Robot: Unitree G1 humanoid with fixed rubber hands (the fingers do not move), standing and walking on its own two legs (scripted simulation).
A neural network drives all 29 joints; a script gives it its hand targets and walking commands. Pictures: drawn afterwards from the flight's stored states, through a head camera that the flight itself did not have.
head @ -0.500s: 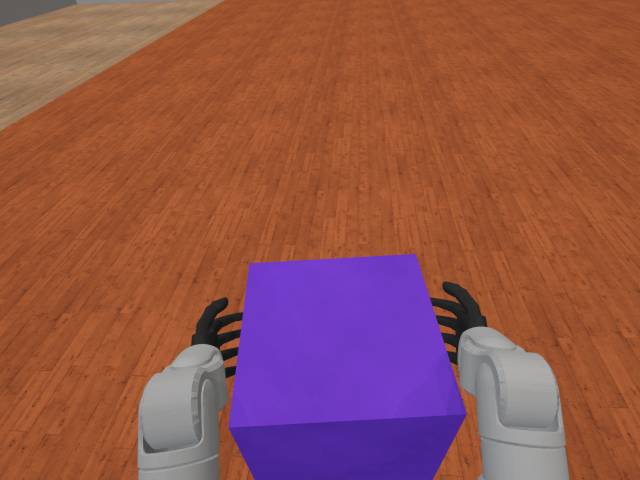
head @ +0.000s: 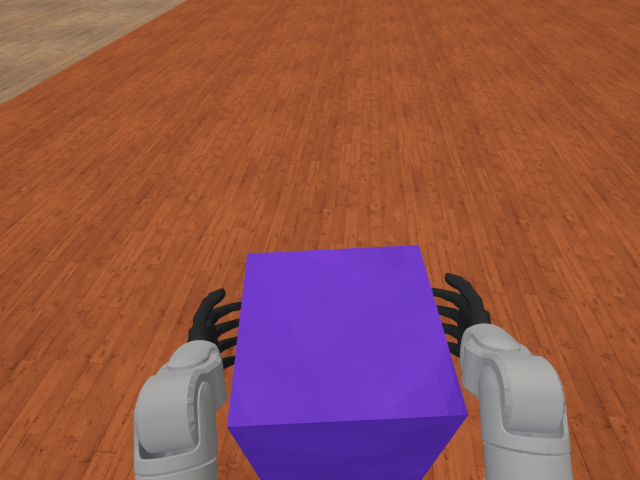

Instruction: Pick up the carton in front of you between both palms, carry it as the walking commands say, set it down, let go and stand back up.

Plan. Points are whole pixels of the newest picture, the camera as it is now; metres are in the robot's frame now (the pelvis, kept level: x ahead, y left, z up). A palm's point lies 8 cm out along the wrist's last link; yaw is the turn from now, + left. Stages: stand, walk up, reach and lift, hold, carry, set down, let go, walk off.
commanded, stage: carry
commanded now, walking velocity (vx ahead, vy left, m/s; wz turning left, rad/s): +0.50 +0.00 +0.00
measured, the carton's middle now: (338, 372) +0.28 +0.00 +0.02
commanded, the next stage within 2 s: none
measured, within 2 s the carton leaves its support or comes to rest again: neither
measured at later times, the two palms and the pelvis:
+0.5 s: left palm (257, 203) +0.57 +0.13 +0.07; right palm (423, 195) +0.59 -0.17 +0.07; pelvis +0.32 -0.03 +0.00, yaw +3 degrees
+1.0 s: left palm (258, 136) +0.77 +0.14 +0.10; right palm (401, 131) +0.77 -0.16 +0.11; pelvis +0.50 +0.00 +0.01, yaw +0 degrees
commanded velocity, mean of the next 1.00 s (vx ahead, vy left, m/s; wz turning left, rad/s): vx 0.17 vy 0.00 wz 0.00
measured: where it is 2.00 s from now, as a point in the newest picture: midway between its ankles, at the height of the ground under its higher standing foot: (333, 458)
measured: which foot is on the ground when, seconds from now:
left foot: down 0.00-0.40, up 0.42-0.70, down 0.72-1.00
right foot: up 0.00-0.38, down 0.40-1.00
